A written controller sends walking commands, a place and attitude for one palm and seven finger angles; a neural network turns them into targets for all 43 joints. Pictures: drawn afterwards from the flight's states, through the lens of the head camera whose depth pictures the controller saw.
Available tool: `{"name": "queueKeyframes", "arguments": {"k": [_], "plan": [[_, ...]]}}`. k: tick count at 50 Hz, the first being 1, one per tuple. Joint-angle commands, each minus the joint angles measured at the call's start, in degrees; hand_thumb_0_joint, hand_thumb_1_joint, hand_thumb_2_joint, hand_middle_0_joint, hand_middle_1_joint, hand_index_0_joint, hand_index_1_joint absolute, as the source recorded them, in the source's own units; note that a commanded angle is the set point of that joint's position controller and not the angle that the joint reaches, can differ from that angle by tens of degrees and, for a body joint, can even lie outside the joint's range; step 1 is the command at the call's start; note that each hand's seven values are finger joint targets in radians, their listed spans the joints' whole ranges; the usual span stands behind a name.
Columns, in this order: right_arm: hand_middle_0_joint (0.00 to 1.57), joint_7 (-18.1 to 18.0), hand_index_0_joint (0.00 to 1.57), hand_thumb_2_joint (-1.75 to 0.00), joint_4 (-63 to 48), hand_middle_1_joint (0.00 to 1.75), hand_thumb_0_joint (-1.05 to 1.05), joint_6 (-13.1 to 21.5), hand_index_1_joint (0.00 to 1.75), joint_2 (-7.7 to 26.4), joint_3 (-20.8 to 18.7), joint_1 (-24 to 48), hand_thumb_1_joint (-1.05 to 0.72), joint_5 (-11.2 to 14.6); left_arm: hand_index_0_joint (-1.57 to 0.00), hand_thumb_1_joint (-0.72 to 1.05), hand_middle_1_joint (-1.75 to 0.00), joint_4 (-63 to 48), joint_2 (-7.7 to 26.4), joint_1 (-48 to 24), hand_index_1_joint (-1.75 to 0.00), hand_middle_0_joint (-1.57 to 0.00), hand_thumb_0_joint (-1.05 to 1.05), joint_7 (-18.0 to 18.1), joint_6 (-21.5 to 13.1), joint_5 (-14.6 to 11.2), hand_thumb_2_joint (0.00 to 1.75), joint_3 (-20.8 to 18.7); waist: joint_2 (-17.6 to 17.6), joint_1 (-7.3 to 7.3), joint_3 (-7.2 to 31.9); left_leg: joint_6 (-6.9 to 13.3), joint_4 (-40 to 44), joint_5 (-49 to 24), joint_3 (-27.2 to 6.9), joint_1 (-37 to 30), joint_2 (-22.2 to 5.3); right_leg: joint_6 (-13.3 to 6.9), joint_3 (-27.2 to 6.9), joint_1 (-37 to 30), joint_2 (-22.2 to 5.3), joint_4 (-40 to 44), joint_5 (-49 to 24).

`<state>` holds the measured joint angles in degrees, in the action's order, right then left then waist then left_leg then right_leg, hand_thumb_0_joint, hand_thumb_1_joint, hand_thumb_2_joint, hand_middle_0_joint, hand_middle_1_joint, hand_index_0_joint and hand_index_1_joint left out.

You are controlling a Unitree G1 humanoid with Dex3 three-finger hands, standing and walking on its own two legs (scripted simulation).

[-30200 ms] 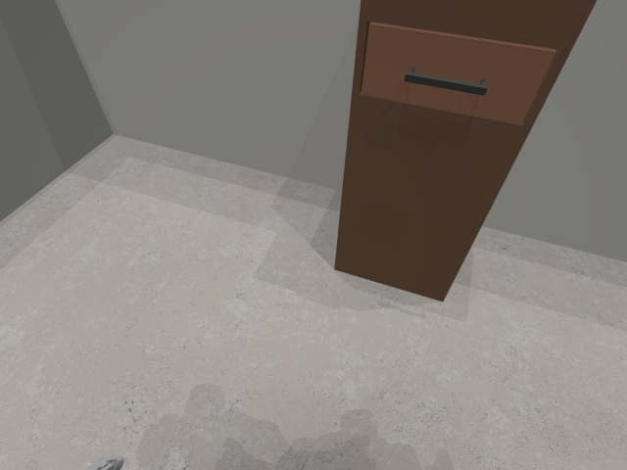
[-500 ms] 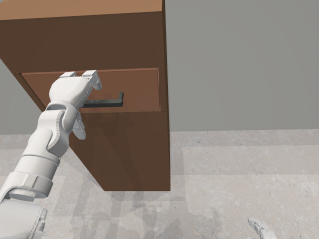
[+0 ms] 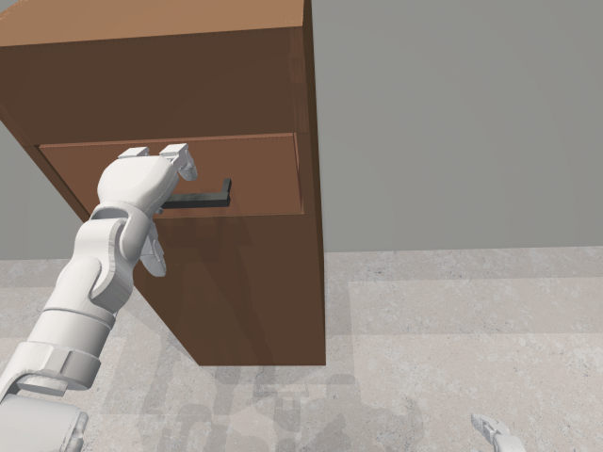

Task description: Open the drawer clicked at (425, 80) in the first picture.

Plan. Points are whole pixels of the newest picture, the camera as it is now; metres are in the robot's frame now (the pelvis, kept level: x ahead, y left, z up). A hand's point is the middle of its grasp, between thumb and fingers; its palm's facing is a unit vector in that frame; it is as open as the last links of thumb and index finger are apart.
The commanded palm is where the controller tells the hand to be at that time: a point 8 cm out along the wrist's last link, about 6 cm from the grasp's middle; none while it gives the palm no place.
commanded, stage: re-aim the fingers above the handle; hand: left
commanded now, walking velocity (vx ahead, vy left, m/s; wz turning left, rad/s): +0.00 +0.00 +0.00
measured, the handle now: (176, 193) +0.47 +0.25 +0.08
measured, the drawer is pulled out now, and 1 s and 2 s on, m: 0.00 0.00 0.00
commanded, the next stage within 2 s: lower the fingers behind the handle in 0.46 s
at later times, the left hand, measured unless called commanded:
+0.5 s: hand (164, 211) +0.39 +0.22 +0.13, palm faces +0.00 -0.05 -1.00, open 13.8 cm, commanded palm +0.37 +0.23 +0.20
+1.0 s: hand (160, 224) +0.39 +0.24 +0.10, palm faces +0.00 -0.06 -1.00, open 13.8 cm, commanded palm +0.37 +0.24 +0.17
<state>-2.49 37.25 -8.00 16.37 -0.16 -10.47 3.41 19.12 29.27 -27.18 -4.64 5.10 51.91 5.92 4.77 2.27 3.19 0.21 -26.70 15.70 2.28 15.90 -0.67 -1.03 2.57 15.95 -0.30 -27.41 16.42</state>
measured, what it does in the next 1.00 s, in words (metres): stands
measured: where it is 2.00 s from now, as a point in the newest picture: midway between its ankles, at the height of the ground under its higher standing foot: outside the picture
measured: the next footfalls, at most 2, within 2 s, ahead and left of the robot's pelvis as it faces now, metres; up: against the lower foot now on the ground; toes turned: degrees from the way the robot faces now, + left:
none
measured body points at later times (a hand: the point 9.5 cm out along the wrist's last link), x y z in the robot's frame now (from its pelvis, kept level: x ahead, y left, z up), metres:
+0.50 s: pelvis -0.01 +0.00 +0.00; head +0.01 -0.03 +0.45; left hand +0.38 +0.22 +0.18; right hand +0.16 -0.24 -0.12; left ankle -0.03 +0.12 -0.74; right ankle -0.03 -0.11 -0.74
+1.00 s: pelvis -0.01 +0.00 +0.00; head +0.02 -0.02 +0.45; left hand +0.38 +0.24 +0.15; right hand +0.13 -0.25 -0.13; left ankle -0.03 +0.12 -0.74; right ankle -0.03 -0.11 -0.74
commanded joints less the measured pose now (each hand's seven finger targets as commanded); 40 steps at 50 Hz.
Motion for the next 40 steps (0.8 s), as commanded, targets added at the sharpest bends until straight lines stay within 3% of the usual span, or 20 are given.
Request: {"name": "queueKeyframes", "arguments": {"k": [1, 5, 6, 8, 11, 15, 19, 20, 22, 25, 27, 29, 31, 33, 35, 37, 40], "plan": [[0.2, -0.74, 0.2, -0.9, -7.32, 0.3, 0.0, 3.11, 0.3, 5.56, -1.97, 6.39, -0.9, 0.01, -0.3, -0.5, -1.2, -13.49, 14.05, -25.71, -1.2, -0.3, 0.0, 3.53, -1.55, -0.21, 0.3, -7.42, -2.93, -0.9, 18.24, 2.02, -0.29, -23.54, -0.32, -7.43, 2.23, -0.54, -1.66, -7.78, 0.86, 1.21, -24.04], [0.2, -1.09, 0.2, -0.9, -5.93, 0.3, 0.0, 3.3, 0.3, 5.82, -1.99, 5.94, -0.9, -0.07, -0.3, -0.5, -1.2, -10.43, 16.43, -28.92, -1.2, -0.3, 0.0, 5.45, -1.15, 0.7, 0.3, -8.98, -2.75, -0.83, 18.83, 1.75, -0.02, -22.36, -0.5, -7.51, 2.15, -0.83, -1.54, -7.55, 0.97, 1.49, -21.74], [0.2, -1.05, 0.2, -0.9, -5.89, 0.3, 0.0, 3.54, 0.3, 5.43, -1.79, 6.18, -0.9, -0.01, -0.3, -0.5, -1.2, -9.89, 15.16, -30.74, -1.2, -0.3, 0.0, 5.71, -1.0, 0.76, 0.3, -7.6, -2.06, -1.06, 18.96, 1.78, -0.04, -22.02, -0.4, -7.33, 2.19, -0.73, -1.55, -7.48, 0.75, 1.42, -21.75], [0.2, -1.04, 0.2, -0.9, -5.87, 0.3, 0.0, 3.43, 0.3, 5.5, -1.83, 6.24, -0.9, -0.12, -0.3, -0.5, -1.2, -8.67, 16.23, -28.63, -1.2, -0.3, 0.0, 5.74, -0.56, 0.84, 0.3, -9.02, -2.01, -0.5, 19.62, 1.74, -0.09, -23.71, -0.47, -7.42, 2.19, -0.93, -1.47, -8.56, 0.88, 1.04, -23.5], [0.2, -0.68, 0.2, -0.9, -6.54, 0.3, 0.0, 3.04, 0.3, 5.43, -1.61, 6.75, -0.9, 0.1, -0.3, -0.5, -1.2, -7.11, 12.03, -28.03, -1.2, -0.3, 0.0, 4.24, 0.64, 0.75, 0.3, -4.9, -3.43, -1.1, 18.23, 1.75, 0.21, -22.98, -0.45, -7.34, 1.89, -0.73, -1.23, -7.74, 0.74, 1.33, -22.82], [0.2, -0.76, 0.2, -0.9, -7.29, 0.3, 0.0, 2.32, 0.3, 6.13, -1.43, 6.94, -0.9, 0.18, -0.3, -0.5, -1.2, -4.47, 12.54, -24.12, -1.2, -0.3, 0.0, 2.02, 1.4, 0.61, 0.3, -5.39, -6.49, -0.95, 16.12, 1.84, 0.76, -20.75, -0.45, -5.98, 1.8, -0.67, -1.23, -7.98, 0.64, 1.97, -21.54], [0.2, -0.79, 0.2, -0.9, -8.17, 0.3, 0.0, 2.39, 0.3, 5.7, -1.31, 6.91, -0.9, 0.04, -0.3, -0.5, -1.2, -7.6, 12.71, -25.29, -1.2, -0.3, 0.0, 1.46, -0.35, 0.52, 0.3, -5.62, -5.02, -0.49, 17.02, 2.02, 0.49, -21.34, -0.64, -6.07, 1.93, -0.73, -1.39, -7.92, 0.62, 1.36, -22.15], [0.2, -0.9, 0.2, -0.9, -8.02, 0.3, 0.0, 2.4, 0.3, 6.02, -1.47, 6.82, -0.9, -0.16, -0.3, -0.5, -1.2, -8.6, 15.11, -25.32, -1.2, -0.3, 0.0, 1.78, -1.04, 0.6, 0.3, -7.75, -4.15, -0.29, 17.85, 1.92, 0.49, -21.84, -0.52, -6.46, 1.86, -0.87, -1.59, -8.67, 0.64, 1.45, -22.06], [0.2, -0.64, 0.2, -0.9, -8.36, 0.3, 0.0, 2.86, 0.3, 5.18, -1.55, 6.77, -0.9, -0.27, -0.3, -0.5, -1.2, -11.23, 13.73, -25.24, -1.2, -0.3, 0.0, 2.71, -2.1, 0.2, 0.3, -7.33, -2.43, 0.05, 18.84, 1.98, 0.07, -23.19, -0.57, -6.88, 2.07, -0.87, -1.62, -8.81, 0.73, 0.97, -23.26], [0.2, -0.95, 0.2, -0.9, -6.93, 0.3, 0.0, 3.02, 0.3, 5.81, -1.69, 6.09, -0.9, -0.23, -0.3, -0.5, -1.2, -8.14, 17.79, -25.86, -1.2, -0.3, 0.0, 4.41, -2.2, 0.41, 0.3, -11.22, -4.7, -0.03, 17.44, 1.76, 0.53, -20.93, -0.31, -5.38, 1.91, -0.7, -1.59, -8.7, 0.76, 1.67, -21.15], [0.2, -1.11, 0.2, -0.9, -6.11, 0.3, 0.0, 3.27, 0.3, 5.58, -1.6, 5.79, -0.9, 0.02, -0.3, -0.5, -1.2, -5.39, 17.1, -27.51, -1.2, -0.3, 0.0, 5.29, -1.96, 0.76, 0.3, -10.45, -4.02, -0.48, 16.04, 1.71, 0.93, -19.18, -0.32, -4.54, 1.84, -0.68, -1.45, -7.43, 0.83, 1.86, -19.38], [0.2, -1.06, 0.2, -0.9, -6.28, 0.3, 0.0, 3.44, 0.3, 5.48, -1.88, 5.67, -0.9, 0.02, -0.3, -0.5, -1.2, -6.58, 15.16, -28.15, -1.2, -0.3, 0.0, 5.48, -1.74, 1.07, 0.3, -8.33, -3.03, -0.63, 18.32, 1.81, 0.62, -20.57, -0.2, -6.15, 1.96, -0.74, -1.54, -7.52, 0.86, 1.64, -20.31], [0.2, -1.07, 0.2, -0.9, -6.16, 0.3, 0.0, 3.49, 0.3, 5.76, -1.98, 5.2, -0.9, 0.08, -0.3, -0.5, -1.2, -4.77, 14.5, -27.39, -1.2, -0.3, 0.0, 5.1, -1.37, 1.1, 0.3, -7.43, -3.37, -1.08, 17.93, 1.87, 0.55, -19.44, -0.18, -5.75, 1.86, -0.65, -1.62, -7.21, 0.77, 1.84, -19.51], [0.2, -1.19, 0.2, -0.9, -6.13, 0.3, 0.0, 3.34, 0.3, 5.98, -1.88, 4.85, -0.9, 0.23, -0.3, -0.5, -1.2, -2.33, 11.9, -26.83, -1.2, -0.3, 0.0, 4.22, -1.1, 0.91, 0.3, -4.83, -4.27, -1.91, 15.59, 1.98, 0.54, -18.22, -0.29, -5.17, 1.89, -0.61, -1.38, -5.58, 0.83, 2.05, -18.99], [0.2, -1.36, 0.2, -0.9, -6.43, 0.3, 0.0, 3.27, 0.3, 6.46, -2.28, 4.23, -0.9, 0.02, -0.3, -0.5, -1.2, -3.95, 13.67, -26.78, -1.2, -0.3, 0.0, 3.63, -1.94, 1.02, 0.3, -6.04, -5.22, -1.58, 18.29, 2.13, 0.26, -19.09, -0.41, -6.11, 1.86, -0.7, -1.67, -6.95, 0.81, 1.92, -19.6], [0.2, -1.38, 0.2, -0.9, -6.92, 0.3, 0.0, 3.3, 0.3, 5.98, -2.28, 4.13, -0.9, -0.03, -0.3, -0.5, -1.2, -4.82, 12.77, -26.03, -1.2, -0.3, 0.0, 3.39, -2.84, 0.81, 0.3, -5.58, -3.7, -1.53, 17.99, 2.25, -0.29, -19.77, -0.55, -5.96, 2.0, -0.77, -1.6, -6.27, 0.86, 1.34, -20.55], [0.2, -1.32, 0.2, -0.9, -6.79, 0.3, 0.0, 3.12, 0.3, 6.3, -2.52, 3.47, -0.9, -0.3, -0.3, -0.5, -1.2, -4.94, 15.16, -24.23, -1.2, -0.3, 0.0, 3.98, -4.37, 0.7, 0.3, -8.53, -3.65, -0.8, 18.49, 2.04, -0.64, -21.35, -0.5, -5.31, 1.98, -0.9, -1.64, -6.87, 0.97, 0.89, -21.79]]}}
